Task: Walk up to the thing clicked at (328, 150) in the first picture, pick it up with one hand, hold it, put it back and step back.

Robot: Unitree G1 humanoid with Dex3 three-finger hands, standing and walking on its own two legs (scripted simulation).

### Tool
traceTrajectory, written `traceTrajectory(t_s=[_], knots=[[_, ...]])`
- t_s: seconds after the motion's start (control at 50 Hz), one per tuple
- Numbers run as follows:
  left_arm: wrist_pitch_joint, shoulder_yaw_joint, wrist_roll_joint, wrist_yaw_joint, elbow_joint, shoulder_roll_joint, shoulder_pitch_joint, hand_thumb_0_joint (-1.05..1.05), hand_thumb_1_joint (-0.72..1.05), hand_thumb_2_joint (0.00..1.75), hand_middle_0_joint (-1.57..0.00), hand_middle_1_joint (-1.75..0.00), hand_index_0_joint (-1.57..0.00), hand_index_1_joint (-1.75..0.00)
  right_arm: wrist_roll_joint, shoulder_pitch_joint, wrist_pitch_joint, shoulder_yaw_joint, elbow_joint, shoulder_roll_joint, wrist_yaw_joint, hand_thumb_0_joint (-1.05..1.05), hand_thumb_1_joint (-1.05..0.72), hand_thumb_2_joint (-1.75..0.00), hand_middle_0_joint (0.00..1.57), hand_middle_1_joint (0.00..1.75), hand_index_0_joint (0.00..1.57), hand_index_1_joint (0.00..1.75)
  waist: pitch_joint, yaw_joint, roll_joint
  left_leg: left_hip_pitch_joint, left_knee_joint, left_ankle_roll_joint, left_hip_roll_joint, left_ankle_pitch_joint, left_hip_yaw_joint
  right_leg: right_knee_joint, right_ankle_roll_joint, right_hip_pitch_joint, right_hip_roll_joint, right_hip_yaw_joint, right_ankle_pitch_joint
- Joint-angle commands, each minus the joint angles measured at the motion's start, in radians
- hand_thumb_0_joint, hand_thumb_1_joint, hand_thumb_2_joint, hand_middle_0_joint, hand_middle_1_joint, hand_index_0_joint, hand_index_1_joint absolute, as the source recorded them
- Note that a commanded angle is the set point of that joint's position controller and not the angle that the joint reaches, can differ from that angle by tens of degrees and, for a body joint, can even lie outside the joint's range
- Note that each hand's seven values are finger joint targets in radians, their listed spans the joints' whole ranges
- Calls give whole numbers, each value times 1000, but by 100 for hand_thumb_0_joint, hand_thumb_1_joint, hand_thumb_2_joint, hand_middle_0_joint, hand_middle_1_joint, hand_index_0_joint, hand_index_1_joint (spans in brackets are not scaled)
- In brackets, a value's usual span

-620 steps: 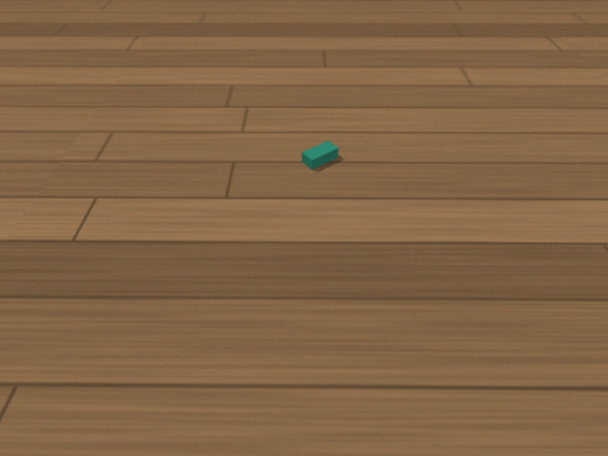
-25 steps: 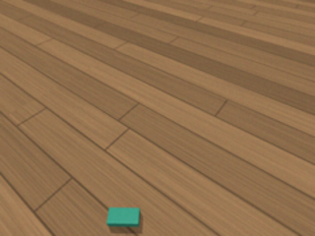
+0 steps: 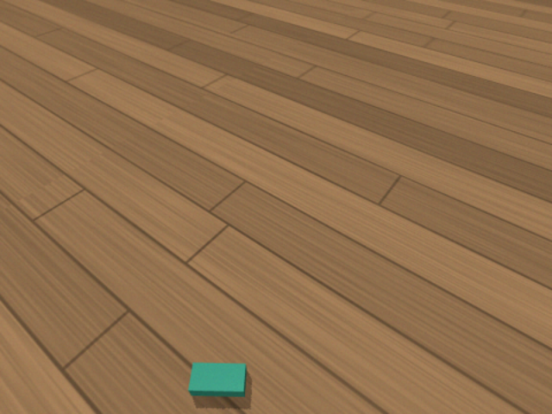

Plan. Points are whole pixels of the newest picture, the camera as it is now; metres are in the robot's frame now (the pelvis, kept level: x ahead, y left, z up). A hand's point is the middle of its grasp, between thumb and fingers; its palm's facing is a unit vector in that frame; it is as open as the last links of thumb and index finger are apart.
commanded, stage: stand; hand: left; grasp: from above
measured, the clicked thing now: (218, 379) +0.40 +0.20 -0.75
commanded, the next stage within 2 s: rise first in 0.84 s
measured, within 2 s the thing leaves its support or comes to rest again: neither
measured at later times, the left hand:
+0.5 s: hand out of the picture +0.05 +0.25 -0.16, palm faces -0.03 -0.94 -0.34, open 7.4 cm
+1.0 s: hand out of the picture +0.07 +0.25 -0.16, palm faces +0.02 -0.94 -0.34, open 7.5 cm
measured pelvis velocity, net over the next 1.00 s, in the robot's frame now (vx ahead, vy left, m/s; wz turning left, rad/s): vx -0.01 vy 0.00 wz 0.02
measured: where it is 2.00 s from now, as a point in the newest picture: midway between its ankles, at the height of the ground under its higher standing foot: outside the picture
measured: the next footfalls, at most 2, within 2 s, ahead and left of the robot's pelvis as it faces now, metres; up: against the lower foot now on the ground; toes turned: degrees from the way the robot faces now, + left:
none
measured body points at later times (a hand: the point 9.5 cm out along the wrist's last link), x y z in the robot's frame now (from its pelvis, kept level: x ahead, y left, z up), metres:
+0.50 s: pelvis +0.00 +0.00 +0.00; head +0.00 +0.01 +0.45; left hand +0.06 +0.30 -0.14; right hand +0.06 -0.30 -0.13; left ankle -0.02 +0.07 -0.75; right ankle -0.04 -0.10 -0.75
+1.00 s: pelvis -0.01 +0.00 +0.00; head +0.01 +0.01 +0.45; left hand +0.07 +0.30 -0.14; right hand +0.08 -0.29 -0.13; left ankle -0.02 +0.07 -0.75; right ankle -0.04 -0.10 -0.75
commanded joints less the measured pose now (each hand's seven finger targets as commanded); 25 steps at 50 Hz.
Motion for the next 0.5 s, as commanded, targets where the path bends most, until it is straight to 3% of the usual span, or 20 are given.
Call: traceTrajectory(t_s=[0.0, 0.14, 0.26, 0.34, 0.48], knots=[[-16, 39, 0, 11, -55, 199, -24, 0, 90, 90, -20, -30, -20, -30, 4, -35, -19, -36, -59, -219, -13, 0, -90, -90, 20, 30, 20, 30, -60, -1, 16, 24, -21, -27, 203, 265, -164, -24, -3, -18, -177, 125, 219], [-16, 40, 0, 8, -49, 200, -26, 0, 90, 90, -20, -30, -20, -30, 3, -31, -20, -35, -54, -218, -11, 0, -90, -90, 20, 30, 20, 30, -32, -1, 9, -3, -39, -25, 200, 190, -174, -38, -2, -26, -178, 133, 155], [-16, 43, 0, 5, -50, 202, -28, 0, 90, 90, -20, -30, -20, -30, 4, -24, -22, -35, -55, -217, -13, 0, -90, -90, 20, 30, 20, 30, -50, -3, 17, 20, -40, -36, 204, 231, -175, -30, -3, -29, -175, 127, 159], [-17, 43, 1, 6, -48, 201, -29, 0, 90, 90, -20, -30, -20, -30, 4, -24, -21, -35, -53, -216, -12, 0, -90, -90, 20, 30, 20, 30, -41, -4, -2, 9, -39, -28, 198, 199, -176, -40, -2, -30, -177, 133, 155], [-19, 39, 0, 7, -53, 202, -18, 0, 90, 90, -20, -30, -20, -30, 4, -25, -22, -32, -55, -220, -14, 0, -90, -90, 20, 30, 20, 30, -64, 1, 13, 26, -25, -28, 204, 256, -174, -27, -4, -18, -179, 126, 201]])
